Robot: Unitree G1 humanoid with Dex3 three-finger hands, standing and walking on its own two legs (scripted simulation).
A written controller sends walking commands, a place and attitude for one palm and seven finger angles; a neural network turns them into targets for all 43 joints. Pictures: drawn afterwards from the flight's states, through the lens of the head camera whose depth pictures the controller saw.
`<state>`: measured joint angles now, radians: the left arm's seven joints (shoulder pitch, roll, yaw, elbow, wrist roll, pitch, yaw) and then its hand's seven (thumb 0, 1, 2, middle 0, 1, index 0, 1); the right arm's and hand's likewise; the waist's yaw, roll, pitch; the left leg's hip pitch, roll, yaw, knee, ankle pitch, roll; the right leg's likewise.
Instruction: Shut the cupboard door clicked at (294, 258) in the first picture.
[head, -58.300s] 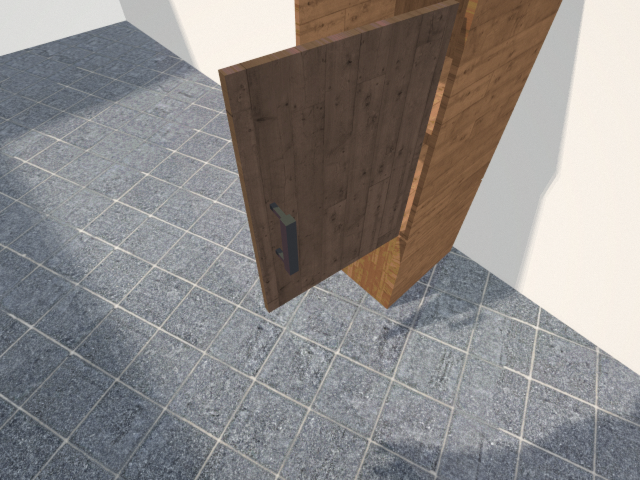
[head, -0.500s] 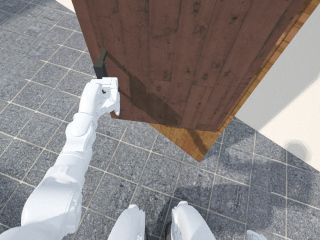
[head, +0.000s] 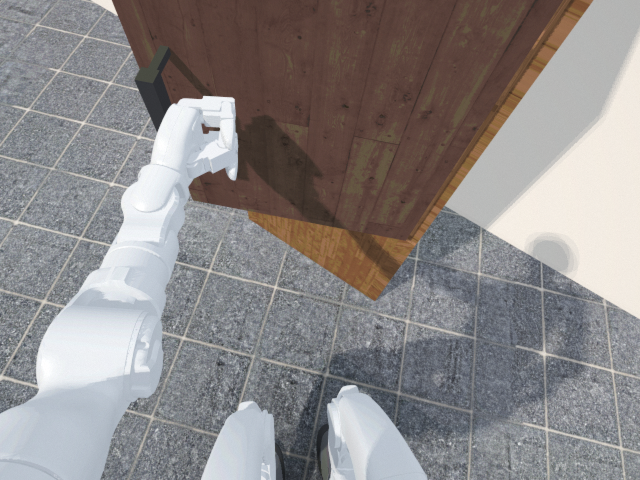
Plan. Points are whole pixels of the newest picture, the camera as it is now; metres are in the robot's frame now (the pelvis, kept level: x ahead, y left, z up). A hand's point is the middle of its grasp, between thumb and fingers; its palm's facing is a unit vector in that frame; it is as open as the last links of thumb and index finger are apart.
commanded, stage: push the door shut along its arc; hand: left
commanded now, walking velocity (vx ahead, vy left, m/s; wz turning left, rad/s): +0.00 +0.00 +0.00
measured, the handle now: (171, 110) +0.57 +0.14 +0.06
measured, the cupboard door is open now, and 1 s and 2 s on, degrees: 24 17 17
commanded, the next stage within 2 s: pull the fist back off the door in 0.64 s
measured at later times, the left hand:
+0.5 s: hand (248, 131) +0.53 +0.04 +0.06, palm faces -0.40 -0.91 -0.05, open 3.1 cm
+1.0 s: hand (271, 112) +0.56 +0.01 +0.06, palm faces +0.08 -1.00 +0.00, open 3.1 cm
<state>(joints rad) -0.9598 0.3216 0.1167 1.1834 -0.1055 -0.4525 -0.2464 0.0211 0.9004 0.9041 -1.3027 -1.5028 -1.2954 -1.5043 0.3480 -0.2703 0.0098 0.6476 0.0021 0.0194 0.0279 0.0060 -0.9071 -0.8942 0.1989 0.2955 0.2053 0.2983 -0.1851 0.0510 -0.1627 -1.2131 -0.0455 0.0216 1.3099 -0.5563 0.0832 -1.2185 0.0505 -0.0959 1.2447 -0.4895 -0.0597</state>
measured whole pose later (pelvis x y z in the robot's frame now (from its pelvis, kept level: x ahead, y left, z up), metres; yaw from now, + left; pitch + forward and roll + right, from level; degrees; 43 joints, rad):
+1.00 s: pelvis -0.01 -0.01 -0.02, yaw -1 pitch +32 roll -3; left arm -1.18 0.25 0.27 1.29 0.07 -0.44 0.30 0.02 0.86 0.93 -1.30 -1.50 -1.29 -1.50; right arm 0.40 -0.24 0.01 0.67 -0.11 -0.06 0.13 0.00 -0.91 -0.89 0.20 0.30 0.20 0.30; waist -0.25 0.07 -0.19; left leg -1.38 -0.02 0.03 1.39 -0.57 0.07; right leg -1.39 0.07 -0.10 1.32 -0.49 -0.08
